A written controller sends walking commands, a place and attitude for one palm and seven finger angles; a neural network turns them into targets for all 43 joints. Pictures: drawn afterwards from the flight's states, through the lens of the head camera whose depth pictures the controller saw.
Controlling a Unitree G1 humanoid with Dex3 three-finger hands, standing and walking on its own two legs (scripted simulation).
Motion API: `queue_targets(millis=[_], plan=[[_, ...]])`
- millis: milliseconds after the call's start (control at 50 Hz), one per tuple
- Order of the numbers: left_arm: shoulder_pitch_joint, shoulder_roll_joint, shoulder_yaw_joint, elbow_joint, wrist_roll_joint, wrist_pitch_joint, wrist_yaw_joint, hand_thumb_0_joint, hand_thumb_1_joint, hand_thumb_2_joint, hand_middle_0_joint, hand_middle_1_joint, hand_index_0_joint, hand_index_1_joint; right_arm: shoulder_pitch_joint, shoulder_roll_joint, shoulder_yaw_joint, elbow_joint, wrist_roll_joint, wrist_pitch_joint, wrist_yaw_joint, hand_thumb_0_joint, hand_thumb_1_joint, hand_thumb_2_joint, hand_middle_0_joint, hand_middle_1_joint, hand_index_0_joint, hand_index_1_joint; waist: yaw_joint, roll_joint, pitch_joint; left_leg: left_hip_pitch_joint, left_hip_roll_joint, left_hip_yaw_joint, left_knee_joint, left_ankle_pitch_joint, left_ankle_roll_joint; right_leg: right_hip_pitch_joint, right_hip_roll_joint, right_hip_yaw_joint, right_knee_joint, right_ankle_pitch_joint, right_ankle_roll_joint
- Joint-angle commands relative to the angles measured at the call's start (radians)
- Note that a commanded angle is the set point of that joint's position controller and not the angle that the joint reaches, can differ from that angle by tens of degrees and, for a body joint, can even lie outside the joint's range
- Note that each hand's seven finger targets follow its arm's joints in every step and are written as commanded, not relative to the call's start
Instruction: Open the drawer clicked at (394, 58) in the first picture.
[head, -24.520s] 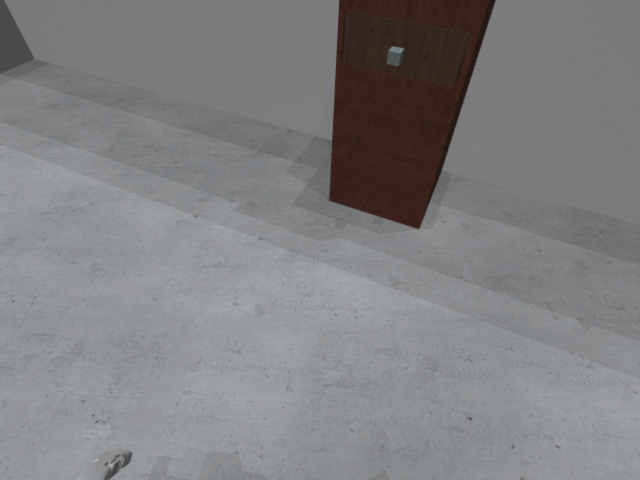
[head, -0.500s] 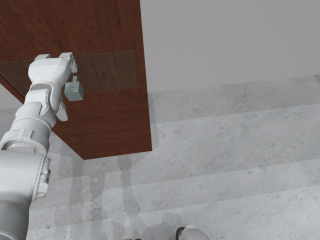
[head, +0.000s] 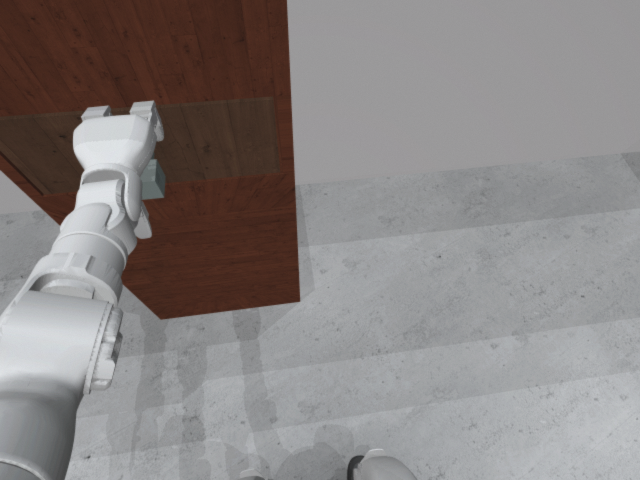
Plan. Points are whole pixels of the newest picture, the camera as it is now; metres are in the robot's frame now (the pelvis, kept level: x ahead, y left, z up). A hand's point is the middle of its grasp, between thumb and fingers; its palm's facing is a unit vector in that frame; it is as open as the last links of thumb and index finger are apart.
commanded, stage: lower the fingers behind the handle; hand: left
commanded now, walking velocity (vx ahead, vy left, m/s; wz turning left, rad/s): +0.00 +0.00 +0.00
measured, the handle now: (147, 169) +0.55 +0.21 +0.00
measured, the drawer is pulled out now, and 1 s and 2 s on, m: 0.00 0.00 0.00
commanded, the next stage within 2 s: close the thumb around the handle in 1.04 s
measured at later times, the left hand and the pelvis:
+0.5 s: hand (141, 198) +0.51 +0.22 -0.01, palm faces -0.04 -0.01 -1.00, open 13.8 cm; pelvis -0.01 +0.00 -0.02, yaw +0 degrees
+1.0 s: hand (147, 197) +0.52 +0.21 -0.02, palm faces -0.04 -0.01 -1.00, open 13.6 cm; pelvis -0.01 +0.00 -0.03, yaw +0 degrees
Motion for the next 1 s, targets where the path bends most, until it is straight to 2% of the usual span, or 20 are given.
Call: queue_targets(millis=[0,40,80,160,180,200,240,280,360,400,420,440,500,580,620,680,740,840,880,980], plan=[[-0.325,0.256,0.040,-0.100,0.004,0.004,-0.024,0.000,-0.500,0.300,-0.300,-1.200,-0.300,-1.200,0.184,-0.189,-0.066,-0.047,0.001,-0.004,-0.028,0.000,-0.900,-0.900,0.200,0.300,0.200,0.300,-0.009,-0.040,-0.345,0.177,-0.046,-0.042,-0.052,0.324,0.012,0.214,0.058,0.004,-0.038,0.261,-0.029],[-0.355,0.237,0.030,-0.164,-0.007,-0.042,-0.035,0.000,-0.500,0.300,-0.300,-1.200,-0.300,-1.200,0.189,-0.182,-0.071,-0.059,-0.004,-0.015,-0.031,0.000,-0.900,-0.900,0.200,0.300,0.200,0.300,-0.021,-0.025,-0.380,0.192,-0.045,-0.044,-0.034,0.318,0.015,0.201,0.059,0.009,-0.031,0.257,-0.027],[-0.369,0.272,0.058,-0.203,-0.011,-0.094,-0.036,0.000,-0.500,0.300,-0.300,-1.200,-0.300,-1.200,0.194,-0.181,-0.073,-0.061,-0.009,-0.019,-0.036,0.000,-0.900,-0.900,0.200,0.300,0.200,0.300,-0.024,-0.023,-0.401,0.177,-0.045,-0.048,-0.013,0.320,0.017,0.200,0.057,0.017,-0.014,0.268,-0.026],[-0.393,0.348,0.144,-0.339,-0.001,-0.183,0.018,0.000,-0.500,0.300,-0.300,-1.200,-0.300,-1.200,0.198,-0.176,-0.086,-0.054,-0.028,-0.032,-0.035,0.000,-0.900,-0.900,0.200,0.300,0.200,0.300,0.008,0.048,-0.550,0.202,-0.046,-0.064,0.046,0.402,0.013,0.191,0.058,0.023,0.045,0.308,-0.033],[-0.404,0.341,0.142,-0.341,0.009,-0.189,0.043,0.000,-0.500,0.300,-0.300,-1.200,-0.300,-1.200,0.205,-0.174,-0.089,-0.043,-0.032,-0.035,-0.032,0.000,-0.900,-0.900,0.200,0.300,0.200,0.300,0.000,0.065,-0.553,0.203,-0.043,-0.072,0.057,0.418,0.009,0.160,0.058,0.016,0.058,0.300,-0.032],[-0.392,0.306,0.125,-0.327,0.015,-0.184,0.067,0.000,-0.500,0.300,-0.300,-1.200,-0.300,-1.200,0.203,-0.172,-0.092,-0.033,-0.035,-0.039,-0.025,0.000,-0.900,-0.900,0.200,0.300,0.200,0.300,-0.002,0.088,-0.539,0.205,-0.040,-0.072,0.068,0.426,0.006,0.126,0.060,0.011,0.065,0.291,-0.034],[-0.360,0.307,0.139,-0.287,0.025,-0.155,0.109,0.000,-0.500,0.300,-0.300,-1.200,-0.300,-1.200,0.207,-0.178,-0.093,-0.015,-0.038,-0.038,-0.012,0.000,-0.900,-0.900,0.200,0.300,0.200,0.300,0.003,0.092,-0.512,0.188,-0.036,-0.077,0.080,0.437,-0.002,0.086,0.064,0.000,0.078,0.270,-0.037],[-0.398,0.279,0.115,-0.272,0.032,-0.118,0.138,0.000,-0.500,0.300,-0.300,-1.200,-0.300,-1.200,0.214,-0.179,-0.097,-0.005,-0.039,-0.039,-0.004,0.000,-0.900,-0.900,0.200,0.300,0.200,0.300,-0.015,0.090,-0.519,0.192,-0.034,-0.079,0.087,0.448,-0.003,0.068,0.065,-0.006,0.080,0.267,-0.035],[-0.441,0.213,0.060,-0.235,0.017,-0.033,0.136,0.000,-0.500,0.300,-0.300,-1.200,-0.300,-1.200,0.224,-0.183,-0.102,0.009,-0.032,-0.030,0.009,0.000,-0.900,-0.900,0.200,0.300,0.200,0.300,-0.039,0.089,-0.531,0.237,-0.031,-0.083,0.079,0.471,-0.006,0.070,0.071,-0.014,0.060,0.277,-0.035],[-0.409,0.287,0.101,-0.186,0.013,0.010,0.123,0.000,-0.500,0.300,-0.300,-1.200,-0.300,-1.200,0.220,-0.198,-0.092,0.013,-0.028,-0.015,0.008,0.000,-0.900,-0.900,0.200,0.300,0.200,0.300,-0.027,0.066,-0.528,0.216,-0.033,-0.080,0.069,0.449,-0.004,0.100,0.070,-0.010,0.058,0.281,-0.033],[-0.416,0.249,0.064,-0.169,0.008,0.022,0.110,0.000,-0.500,0.300,-0.300,-1.200,-0.300,-1.200,0.212,-0.191,-0.086,0.004,-0.025,-0.013,0.004,0.000,-0.900,-0.900,0.200,0.300,0.200,0.300,-0.036,0.054,-0.500,0.196,-0.038,-0.075,0.058,0.413,0.000,0.111,0.069,-0.009,0.046,0.266,-0.031],[-0.406,0.267,0.075,-0.157,-0.001,0.029,0.096,0.000,-0.500,0.300,-0.300,-1.200,-0.300,-1.200,0.209,-0.192,-0.082,0.002,-0.021,-0.012,0.003,0.000,-0.900,-0.900,0.200,0.300,0.200,0.300,-0.029,0.047,-0.482,0.175,-0.039,-0.073,0.048,0.372,0.002,0.119,0.069,-0.008,0.042,0.249,-0.031],[-0.424,0.279,0.068,-0.175,0.005,0.005,0.062,0.000,-0.500,0.300,-0.300,-1.200,-0.300,-1.200,0.202,-0.192,-0.076,-0.011,-0.021,-0.015,-0.010,0.000,-0.900,-0.900,0.200,0.300,0.200,0.300,-0.032,0.059,-0.475,0.169,-0.039,-0.073,0.046,0.348,0.007,0.117,0.066,-0.002,0.044,0.240,-0.032],[-0.372,0.322,0.098,-0.156,0.008,-0.052,0.033,0.000,-0.500,0.300,-0.300,-1.200,-0.300,-1.200,0.198,-0.192,-0.065,-0.022,-0.028,-0.020,-0.025,0.000,-0.900,-0.900,0.200,0.300,0.200,0.300,-0.031,0.017,-0.432,0.091,-0.040,-0.069,0.071,0.315,0.017,0.109,0.061,0.006,0.067,0.236,-0.030],[-0.351,0.303,0.094,-0.179,0.011,-0.086,0.036,0.000,-0.500,0.300,-0.300,-1.200,-0.300,-1.200,0.200,-0.185,-0.069,-0.029,-0.031,-0.027,-0.027,0.000,-0.900,-0.900,0.200,0.300,0.200,0.300,-0.025,0.026,-0.467,0.086,-0.040,-0.069,0.093,0.331,0.016,0.095,0.060,0.007,0.088,0.247,-0.031],[-0.355,0.327,0.117,-0.196,0.017,-0.104,0.054,0.000,-0.500,0.300,-0.300,-1.200,-0.300,-1.200,0.208,-0.188,-0.071,-0.029,-0.034,-0.030,-0.023,0.000,-0.900,-0.900,0.200,0.300,0.200,0.300,-0.021,0.044,-0.479,0.078,-0.035,-0.072,0.112,0.349,0.012,0.069,0.060,0.004,0.111,0.247,-0.032],[-0.365,0.312,0.118,-0.213,0.021,-0.094,0.086,0.000,-0.500,0.300,-0.300,-1.200,-0.300,-1.200,0.223,-0.187,-0.080,-0.024,-0.036,-0.029,-0.014,0.000,-0.900,-0.900,0.200,0.300,0.200,0.300,-0.021,0.056,-0.531,0.109,-0.032,-0.078,0.127,0.399,0.007,0.061,0.064,-0.001,0.123,0.266,-0.032],[-0.405,0.294,0.098,-0.179,0.021,-0.030,0.112,0.000,-0.500,0.300,-0.300,-1.200,-0.300,-1.200,0.227,-0.192,-0.080,-0.011,-0.031,-0.023,-0.004,0.000,-0.900,-0.900,0.200,0.300,0.200,0.300,-0.035,0.051,-0.518,0.114,-0.033,-0.081,0.121,0.393,0.004,0.050,0.066,-0.008,0.114,0.251,-0.030],[-0.430,0.298,0.091,-0.166,0.015,-0.010,0.107,0.000,-0.500,0.300,-0.300,-1.200,-0.300,-1.200,0.226,-0.194,-0.078,-0.008,-0.028,-0.018,-0.004,0.000,-0.900,-0.900,0.200,0.300,0.200,0.300,-0.048,0.048,-0.512,0.117,-0.033,-0.081,0.116,0.380,0.007,0.051,0.065,-0.006,0.104,0.246,-0.028],[-0.427,0.355,0.114,-0.168,0.011,0.009,0.078,0.000,-0.500,0.300,-0.300,-1.200,-0.300,-1.200,0.217,-0.197,-0.067,-0.016,-0.024,-0.009,-0.011,0.000,-0.900,-0.900,0.200,0.300,0.200,0.300,-0.033,0.056,-0.528,0.116,-0.039,-0.074,0.100,0.369,0.010,0.101,0.063,0.000,0.094,0.262,-0.028]])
